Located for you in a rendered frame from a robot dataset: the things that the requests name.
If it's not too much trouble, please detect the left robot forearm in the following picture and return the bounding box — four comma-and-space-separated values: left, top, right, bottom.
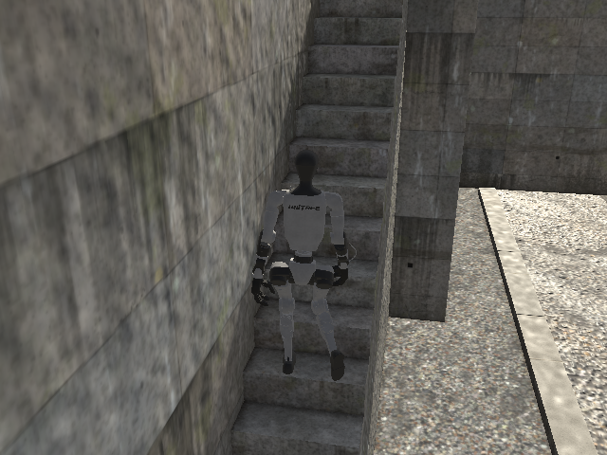
252, 229, 271, 279

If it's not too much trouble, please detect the humanoid robot head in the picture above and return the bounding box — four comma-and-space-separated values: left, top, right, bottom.
289, 150, 322, 196

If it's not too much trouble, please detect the left robot thigh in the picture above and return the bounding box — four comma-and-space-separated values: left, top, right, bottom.
269, 262, 295, 314

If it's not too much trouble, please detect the right robot forearm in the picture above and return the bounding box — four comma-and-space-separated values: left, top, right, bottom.
334, 232, 349, 269

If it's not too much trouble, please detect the robot left upper arm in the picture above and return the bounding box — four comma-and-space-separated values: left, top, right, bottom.
261, 190, 286, 244

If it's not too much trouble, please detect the robot right upper arm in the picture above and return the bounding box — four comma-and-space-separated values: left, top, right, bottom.
325, 191, 344, 245

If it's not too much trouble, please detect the right robot hand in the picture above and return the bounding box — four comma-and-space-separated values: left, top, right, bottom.
332, 265, 348, 286

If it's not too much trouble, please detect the left robot hand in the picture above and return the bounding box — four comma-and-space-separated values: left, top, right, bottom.
251, 278, 275, 306

